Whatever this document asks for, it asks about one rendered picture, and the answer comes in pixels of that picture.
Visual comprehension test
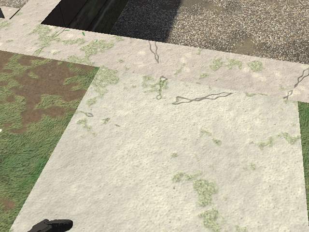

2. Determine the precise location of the robot left hand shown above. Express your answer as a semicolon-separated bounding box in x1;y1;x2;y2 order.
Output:
27;218;73;232

